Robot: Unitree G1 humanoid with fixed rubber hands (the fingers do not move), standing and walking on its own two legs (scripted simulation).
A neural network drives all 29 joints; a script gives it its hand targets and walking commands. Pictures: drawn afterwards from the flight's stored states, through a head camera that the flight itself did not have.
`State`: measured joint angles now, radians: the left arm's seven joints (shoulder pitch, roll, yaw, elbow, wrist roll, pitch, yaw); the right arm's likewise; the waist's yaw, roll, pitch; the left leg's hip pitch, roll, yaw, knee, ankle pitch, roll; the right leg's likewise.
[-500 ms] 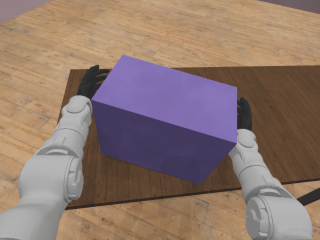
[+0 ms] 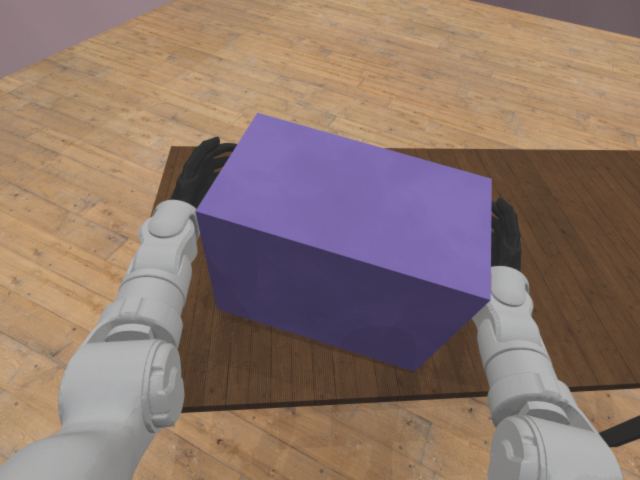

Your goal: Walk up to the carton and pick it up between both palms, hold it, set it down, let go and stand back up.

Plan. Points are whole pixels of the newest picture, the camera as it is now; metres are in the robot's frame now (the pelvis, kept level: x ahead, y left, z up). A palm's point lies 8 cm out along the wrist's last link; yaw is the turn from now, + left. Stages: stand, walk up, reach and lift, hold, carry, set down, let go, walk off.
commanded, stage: reach and lift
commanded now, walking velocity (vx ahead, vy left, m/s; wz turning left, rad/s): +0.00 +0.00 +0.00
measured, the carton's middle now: (341, 250) +0.41 -0.02 +0.05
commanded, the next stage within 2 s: none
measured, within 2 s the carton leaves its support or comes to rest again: neither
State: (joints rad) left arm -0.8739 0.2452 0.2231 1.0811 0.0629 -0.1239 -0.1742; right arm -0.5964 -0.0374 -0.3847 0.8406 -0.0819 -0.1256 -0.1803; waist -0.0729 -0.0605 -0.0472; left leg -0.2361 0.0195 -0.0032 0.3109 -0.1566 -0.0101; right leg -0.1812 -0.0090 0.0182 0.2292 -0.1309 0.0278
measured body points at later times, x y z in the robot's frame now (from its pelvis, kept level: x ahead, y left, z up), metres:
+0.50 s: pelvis +0.01 -0.01 +0.00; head +0.01 +0.02 +0.45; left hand +0.42 +0.18 +0.13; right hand +0.38 -0.22 +0.11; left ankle +0.00 +0.12 -0.75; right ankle -0.01 -0.14 -0.75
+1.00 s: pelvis -0.01 -0.01 +0.00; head -0.04 +0.02 +0.45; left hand +0.38 +0.18 +0.18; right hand +0.37 -0.22 +0.16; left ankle +0.00 +0.12 -0.75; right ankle -0.01 -0.14 -0.75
